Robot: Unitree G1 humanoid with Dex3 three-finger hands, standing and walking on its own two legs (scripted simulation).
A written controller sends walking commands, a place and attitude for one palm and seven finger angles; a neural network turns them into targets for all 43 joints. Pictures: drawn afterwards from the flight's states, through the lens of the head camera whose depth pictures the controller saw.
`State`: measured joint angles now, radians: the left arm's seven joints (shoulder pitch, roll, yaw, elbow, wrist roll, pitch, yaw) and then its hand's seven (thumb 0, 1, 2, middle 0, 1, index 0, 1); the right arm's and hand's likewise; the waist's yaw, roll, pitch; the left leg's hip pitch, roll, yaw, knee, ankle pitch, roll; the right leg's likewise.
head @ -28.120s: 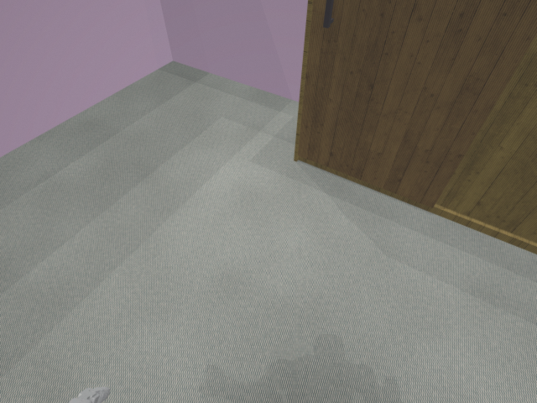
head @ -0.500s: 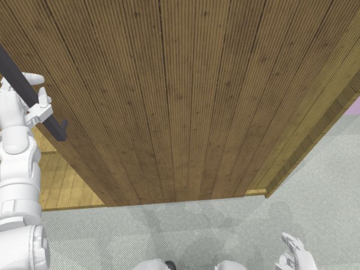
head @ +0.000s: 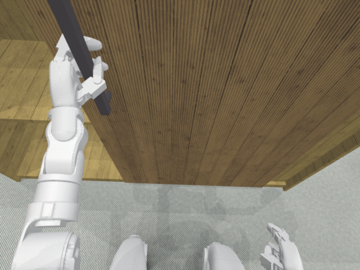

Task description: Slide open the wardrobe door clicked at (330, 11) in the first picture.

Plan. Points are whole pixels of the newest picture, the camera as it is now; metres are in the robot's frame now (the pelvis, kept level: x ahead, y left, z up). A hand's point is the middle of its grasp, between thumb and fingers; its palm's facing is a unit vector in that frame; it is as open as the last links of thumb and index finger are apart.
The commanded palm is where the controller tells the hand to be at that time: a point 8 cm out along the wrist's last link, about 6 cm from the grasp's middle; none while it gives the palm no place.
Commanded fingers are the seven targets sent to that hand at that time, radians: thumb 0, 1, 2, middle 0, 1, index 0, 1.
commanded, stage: stop walking and hold the door there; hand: left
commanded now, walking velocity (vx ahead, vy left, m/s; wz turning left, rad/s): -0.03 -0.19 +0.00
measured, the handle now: (86, 50) +0.46 +0.22 +0.18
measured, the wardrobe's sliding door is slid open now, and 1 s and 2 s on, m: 0.58 0.58 0.58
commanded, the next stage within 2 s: loosen the grip on the handle in 0.72 s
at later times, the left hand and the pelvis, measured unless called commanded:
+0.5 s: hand (101, 82) +0.41 +0.19 +0.15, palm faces +0.22 -0.97 -0.12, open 5.9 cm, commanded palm +0.38 +0.21 +0.14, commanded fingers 0.00 0.90 0.90 -0.45 -1.40 -0.45 -1.40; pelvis +0.01 +0.01 +0.02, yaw +0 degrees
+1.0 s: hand (95, 78) +0.41 +0.20 +0.16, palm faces +0.24 -0.97 -0.09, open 7.1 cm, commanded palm +0.38 +0.24 +0.16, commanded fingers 0.00 -0.31 0.32 -0.45 -1.40 -0.45 -1.40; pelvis -0.01 +0.00 +0.02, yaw +0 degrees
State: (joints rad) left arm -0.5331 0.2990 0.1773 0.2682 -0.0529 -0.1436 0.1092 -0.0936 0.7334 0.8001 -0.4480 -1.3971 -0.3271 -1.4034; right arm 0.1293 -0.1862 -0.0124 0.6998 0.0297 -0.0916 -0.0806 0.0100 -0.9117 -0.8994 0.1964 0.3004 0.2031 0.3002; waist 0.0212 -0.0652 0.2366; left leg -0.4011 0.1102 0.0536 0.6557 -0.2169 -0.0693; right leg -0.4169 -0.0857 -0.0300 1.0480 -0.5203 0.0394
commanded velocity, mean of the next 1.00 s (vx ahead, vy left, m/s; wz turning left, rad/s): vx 0.00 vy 0.00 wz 0.00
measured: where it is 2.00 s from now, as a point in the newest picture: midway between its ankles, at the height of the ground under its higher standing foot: outside the picture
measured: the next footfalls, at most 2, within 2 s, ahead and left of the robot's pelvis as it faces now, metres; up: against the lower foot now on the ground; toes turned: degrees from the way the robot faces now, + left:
right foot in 0.08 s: +0.04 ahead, -0.12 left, +0.00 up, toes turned -3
left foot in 0.26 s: +0.07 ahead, +0.13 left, +0.00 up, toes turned +1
